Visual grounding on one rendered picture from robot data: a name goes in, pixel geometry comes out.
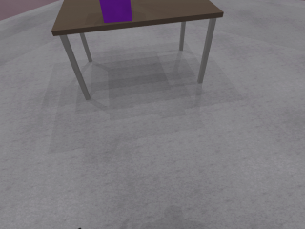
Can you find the table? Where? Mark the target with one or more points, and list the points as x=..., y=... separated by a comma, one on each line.
x=81, y=16

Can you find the carton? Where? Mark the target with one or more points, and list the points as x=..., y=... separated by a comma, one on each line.
x=116, y=10

